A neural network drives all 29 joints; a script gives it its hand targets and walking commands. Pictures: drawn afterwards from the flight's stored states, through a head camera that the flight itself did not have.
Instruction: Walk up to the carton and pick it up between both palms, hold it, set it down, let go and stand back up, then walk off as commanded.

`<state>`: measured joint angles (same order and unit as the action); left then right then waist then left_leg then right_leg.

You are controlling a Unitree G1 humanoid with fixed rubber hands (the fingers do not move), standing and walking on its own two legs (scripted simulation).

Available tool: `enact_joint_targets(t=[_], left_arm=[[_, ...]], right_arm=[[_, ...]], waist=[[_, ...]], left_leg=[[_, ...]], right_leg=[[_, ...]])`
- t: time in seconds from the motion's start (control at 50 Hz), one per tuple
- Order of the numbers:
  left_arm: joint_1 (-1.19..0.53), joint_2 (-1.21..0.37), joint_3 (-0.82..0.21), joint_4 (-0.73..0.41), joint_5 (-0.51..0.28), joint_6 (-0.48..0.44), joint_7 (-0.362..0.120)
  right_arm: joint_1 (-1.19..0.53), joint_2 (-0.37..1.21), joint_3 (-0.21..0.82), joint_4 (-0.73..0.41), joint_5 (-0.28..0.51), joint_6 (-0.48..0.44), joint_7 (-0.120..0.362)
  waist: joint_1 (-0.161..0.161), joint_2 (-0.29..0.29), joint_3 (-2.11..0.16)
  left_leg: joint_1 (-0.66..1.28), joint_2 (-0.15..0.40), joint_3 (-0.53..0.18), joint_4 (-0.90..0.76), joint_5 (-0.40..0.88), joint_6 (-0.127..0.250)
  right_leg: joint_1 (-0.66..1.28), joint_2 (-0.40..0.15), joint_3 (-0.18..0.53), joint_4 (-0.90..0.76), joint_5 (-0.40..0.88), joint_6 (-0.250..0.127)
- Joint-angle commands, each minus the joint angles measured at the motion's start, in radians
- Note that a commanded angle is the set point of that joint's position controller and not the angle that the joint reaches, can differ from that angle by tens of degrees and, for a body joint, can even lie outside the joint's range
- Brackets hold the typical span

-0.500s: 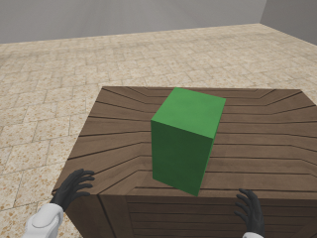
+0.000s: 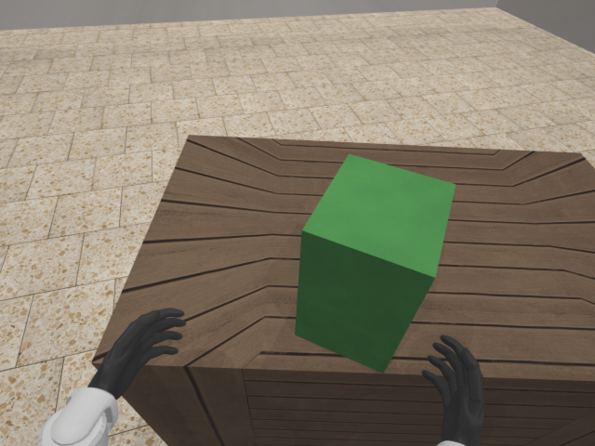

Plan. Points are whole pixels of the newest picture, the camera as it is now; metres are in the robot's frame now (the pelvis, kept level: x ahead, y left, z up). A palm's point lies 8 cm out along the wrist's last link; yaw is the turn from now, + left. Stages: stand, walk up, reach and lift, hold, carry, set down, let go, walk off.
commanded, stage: reach and lift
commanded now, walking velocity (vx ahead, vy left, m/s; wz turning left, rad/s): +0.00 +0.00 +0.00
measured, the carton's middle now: (366, 267) +0.40 -0.09 +0.01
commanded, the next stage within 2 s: none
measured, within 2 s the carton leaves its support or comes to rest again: leaves its support in 0.60 s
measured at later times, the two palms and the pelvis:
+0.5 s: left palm (139, 298) +0.29 +0.22 +0.08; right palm (447, 352) +0.23 -0.16 +0.06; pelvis +0.00 +0.00 +0.00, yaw +0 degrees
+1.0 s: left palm (169, 221) +0.36 +0.19 +0.15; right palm (454, 282) +0.30 -0.17 +0.12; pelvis -0.01 +0.00 +0.00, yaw +0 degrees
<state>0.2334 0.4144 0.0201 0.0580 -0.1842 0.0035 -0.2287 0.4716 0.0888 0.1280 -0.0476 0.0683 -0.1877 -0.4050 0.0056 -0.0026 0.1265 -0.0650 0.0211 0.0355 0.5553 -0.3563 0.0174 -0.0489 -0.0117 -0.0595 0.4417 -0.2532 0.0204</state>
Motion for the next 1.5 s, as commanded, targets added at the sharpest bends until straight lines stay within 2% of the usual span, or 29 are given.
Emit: enact_joint_targets(t=[0.0,0.02,0.14,0.24,0.34,0.36,0.38,0.44,0.48,0.5,0.56,0.58,0.64,0.66,0.68,0.74,0.78,0.82,0.84,0.86,0.92,0.98,1.12,1.18,1.26,1.32,1.42,1.44,1.48], left_arm=[[-0.276,0.121,-0.004,-0.262,-0.058,0.028,0.040],[-0.281,0.125,-0.002,-0.281,-0.058,0.040,0.048],[-0.388,0.109,-0.008,-0.224,-0.073,0.159,0.052],[-0.415,0.091,0.019,-0.278,-0.072,0.259,0.045],[-0.441,0.093,0.047,-0.266,-0.045,0.284,0.045],[-0.525,0.086,0.045,-0.258,-0.065,0.282,0.048],[-0.495,0.093,0.059,-0.274,-0.048,0.289,0.044],[-0.660,0.112,0.031,-0.253,-0.081,0.304,0.050],[-0.656,0.083,0.031,-0.211,-0.069,0.314,0.057],[-0.640,0.102,0.042,-0.204,-0.065,0.309,0.055],[-0.707,0.102,0.059,-0.154,-0.068,0.329,0.048],[-0.704,0.088,0.049,-0.051,-0.052,0.350,0.037],[-0.813,0.095,0.060,-0.008,-0.044,0.383,0.034],[-0.883,0.106,0.043,-0.013,-0.053,0.386,0.042],[-0.874,0.091,0.044,0.041,-0.060,0.389,0.038],[-0.973,0.093,0.038,0.129,-0.057,0.434,0.038],[-0.917,0.050,0.041,0.128,-0.038,0.444,0.036],[-0.986,0.059,0.036,0.105,-0.050,0.440,0.048],[-1.089,0.051,0.030,0.179,-0.035,0.444,0.056],[-1.047,0.063,0.026,0.160,-0.044,0.434,0.049],[-1.077,0.055,0.024,0.147,-0.043,0.425,0.062],[-1.142,0.055,0.029,0.275,-0.012,0.420,0.060],[-1.178,0.054,0.041,0.210,0.001,0.388,0.080],[-1.191,0.051,0.044,0.246,0.010,0.400,0.078],[-1.282,0.046,0.032,0.330,0.004,0.403,0.078],[-1.399,0.078,0.031,0.302,-0.003,0.391,0.101],[-1.469,0.028,-0.019,0.540,-0.011,0.391,0.099],[-1.508,0.061,0.004,0.587,-0.029,0.374,0.102],[-1.519,0.042,-0.029,0.659,-0.031,0.365,0.097]], right_arm=[[-0.232,-0.032,-0.079,-0.117,0.012,0.038,0.015],[-0.220,-0.033,-0.069,-0.149,0.021,0.049,0.022],[-0.328,-0.043,-0.124,-0.128,0.018,0.165,-0.004],[-0.372,-0.091,-0.133,-0.174,0.030,0.232,-0.020],[-0.400,-0.070,-0.097,-0.171,0.058,0.263,-0.015],[-0.516,-0.068,-0.089,-0.181,0.055,0.267,-0.013],[-0.452,-0.082,-0.067,-0.153,0.073,0.281,-0.013],[-0.636,-0.101,-0.135,-0.162,0.060,0.287,-0.009],[-0.626,-0.109,-0.122,-0.115,0.064,0.322,-0.002],[-0.617,-0.109,-0.145,-0.147,0.048,0.319,-0.010],[-0.687,-0.095,-0.120,-0.145,0.058,0.348,-0.017],[-0.661,-0.085,-0.129,-0.034,0.045,0.370,-0.030],[-0.777,-0.104,-0.175,-0.036,0.036,0.422,-0.033],[-0.827,-0.110,-0.215,0.002,0.026,0.437,-0.027],[-0.846,-0.105,-0.192,0.013,0.031,0.449,-0.032],[-0.980,-0.130,-0.238,0.048,0.032,0.507,-0.040],[-0.911,-0.118,-0.213,0.079,0.048,0.526,-0.038],[-1.004,-0.115,-0.216,0.024,0.058,0.526,-0.041],[-1.088,-0.126,-0.237,0.107,0.057,0.541,-0.021],[-1.060,-0.112,-0.222,0.065,0.057,0.530,-0.028],[-1.083,-0.117,-0.228,0.061,0.067,0.529,-0.024],[-1.131,-0.136,-0.248,0.158,0.040,0.525,-0.020],[-1.148,-0.126,-0.214,0.171,0.093,0.463,-0.020],[-1.189,-0.136,-0.220,0.216,0.087,0.453,-0.027],[-1.277,-0.156,-0.225,0.258,0.102,0.457,-0.021],[-1.380,-0.165,-0.247,0.236,0.119,0.443,-0.009],[-1.455,-0.166,-0.265,0.436,0.101,0.473,-0.005],[-1.509,-0.165,-0.242,0.403,0.119,0.474,-0.005],[-1.532,-0.181,-0.284,0.446,0.101,0.463,-0.015]], waist=[[-0.034,0.143,-0.012],[-0.020,0.146,-0.014],[-0.066,0.125,-0.032],[-0.088,0.098,-0.108],[-0.089,0.105,-0.130],[-0.079,0.061,-0.180],[-0.077,0.117,-0.170],[-0.119,0.111,-0.210],[-0.108,0.136,-0.161],[-0.103,0.083,-0.171],[-0.107,0.054,-0.211],[-0.128,0.059,-0.161],[-0.135,0.036,-0.151],[-0.158,0.086,-0.126],[-0.154,0.042,-0.130],[-0.167,0.062,-0.108],[-0.163,0.044,-0.094],[-0.157,0.047,-0.179],[-0.157,0.106,-0.158],[-0.166,0.050,-0.173],[-0.169,0.084,-0.253],[-0.196,0.069,-0.256],[-0.204,0.116,-0.409],[-0.200,0.094,-0.398],[-0.229,0.073,-0.400],[-0.222,0.126,-0.471],[-0.258,0.084,-0.369],[-0.240,0.072,-0.419],[-0.273,0.041,-0.433]], left_leg=[[-0.081,0.071,-0.051,-0.191,0.177,-0.054],[-0.095,0.059,-0.034,-0.195,0.152,-0.047],[-0.111,0.062,-0.016,-0.229,0.115,-0.036],[-0.009,0.054,-0.009,-0.187,0.397,-0.063],[-0.022,0.035,-0.005,-0.172,0.457,-0.067],[-0.031,0.028,0.002,-0.163,0.433,-0.056],[0.017,0.032,0.002,-0.161,0.497,-0.068],[-0.029,0.038,-0.008,-0.163,0.464,-0.072],[-0.014,0.041,0.000,-0.165,0.466,-0.078],[-0.037,0.033,0.003,-0.169,0.441,-0.063],[-0.074,0.023,0.008,-0.190,0.357,-0.044],[-0.086,0.023,0.012,-0.186,0.320,-0.041],[-0.135,0.027,0.004,-0.223,0.240,-0.032],[-0.159,0.035,0.008,-0.229,0.237,-0.045],[-0.165,0.018,0.020,-0.232,0.142,-0.027],[-0.218,0.020,0.015,-0.262,0.093,-0.015],[-0.175,0.031,0.010,-0.272,0.173,-0.023],[-0.194,0.035,0.005,-0.263,0.180,-0.016],[-0.227,0.037,0.001,-0.272,0.129,-0.027],[-0.219,0.024,0.009,-0.262,0.149,-0.015],[-0.204,0.014,0.008,-0.253,0.179,-0.021],[-0.208,0.010,-0.002,-0.249,0.154,-0.009],[-0.056,0.000,-0.003,-0.171,0.453,-0.058],[-0.071,-0.002,-0.012,-0.151,0.480,-0.066],[-0.080,-0.010,-0.017,-0.157,0.441,-0.060],[-0.029,0.000,-0.021,-0.146,0.465,-0.073],[-0.093,0.000,-0.036,-0.181,0.309,-0.048],[-0.157,-0.015,-0.025,-0.182,0.254,-0.027],[-0.154,-0.006,-0.041,-0.192,0.241,-0.021]], right_leg=[[0.018,0.002,0.068,-0.133,0.086,-0.051],[0.022,-0.002,0.074,-0.137,0.068,-0.058],[0.058,0.006,0.053,-0.140,0.105,-0.044],[0.079,0.021,0.046,-0.128,0.295,-0.026],[0.100,0.014,0.063,-0.112,0.396,-0.004],[0.093,0.006,0.072,-0.111,0.438,-0.004],[0.095,0.005,0.065,-0.122,0.431,-0.006],[0.072,0.021,0.053,-0.107,0.352,-0.003],[0.054,0.011,0.042,-0.126,0.357,-0.020],[0.077,0.016,0.053,-0.114,0.369,-0.010],[0.109,0.005,0.059,-0.116,0.414,0.000],[0.095,0.002,0.068,-0.124,0.400,0.000],[0.112,0.010,0.056,-0.136,0.337,0.001],[0.094,0.016,0.053,-0.127,0.285,-0.010],[0.092,0.002,0.055,-0.138,0.279,-0.005],[0.096,-0.004,0.054,-0.137,0.247,-0.013],[0.119,0.011,0.048,-0.148,0.259,-0.012],[0.104,0.013,0.047,-0.140,0.247,-0.016],[0.076,0.013,0.038,-0.141,0.185,-0.027],[0.103,0.008,0.045,-0.140,0.258,-0.013],[0.122,0.006,0.034,-0.130,0.298,-0.019],[0.118,0.012,0.023,-0.130,0.302,-0.014],[0.109,0.025,0.006,-0.102,0.533,0.000],[0.117,0.033,0.012,-0.099,0.573,0.009],[0.113,0.029,0.002,-0.104,0.595,0.012],[0.053,0.037,-0.018,-0.105,0.516,0.008],[0.007,0.037,-0.021,-0.131,0.394,-0.005],[0.044,0.018,-0.006,-0.117,0.421,-0.002],[0.054,0.022,-0.009,-0.117,0.461,-0.007]])
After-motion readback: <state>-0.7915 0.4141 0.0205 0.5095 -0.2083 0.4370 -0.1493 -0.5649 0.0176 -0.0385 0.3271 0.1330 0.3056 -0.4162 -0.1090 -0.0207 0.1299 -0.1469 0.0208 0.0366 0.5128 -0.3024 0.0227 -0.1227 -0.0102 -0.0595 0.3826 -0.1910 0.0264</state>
